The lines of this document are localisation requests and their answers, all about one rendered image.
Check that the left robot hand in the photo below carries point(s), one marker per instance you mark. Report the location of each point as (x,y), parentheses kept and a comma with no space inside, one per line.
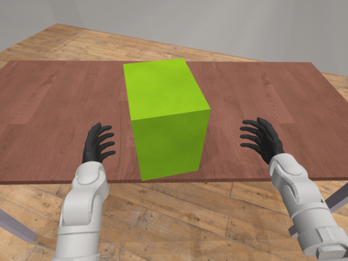
(92,150)

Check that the carton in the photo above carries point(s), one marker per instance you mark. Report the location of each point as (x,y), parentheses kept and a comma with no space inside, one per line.
(169,116)

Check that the table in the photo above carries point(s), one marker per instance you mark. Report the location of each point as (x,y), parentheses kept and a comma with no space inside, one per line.
(47,108)

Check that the robot right forearm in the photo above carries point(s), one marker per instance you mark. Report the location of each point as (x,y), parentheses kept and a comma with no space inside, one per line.
(319,234)

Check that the robot left forearm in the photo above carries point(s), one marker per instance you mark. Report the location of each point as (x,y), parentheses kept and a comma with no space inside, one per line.
(81,215)

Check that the right robot hand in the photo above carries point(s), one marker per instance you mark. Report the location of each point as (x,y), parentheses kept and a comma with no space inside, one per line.
(268,143)

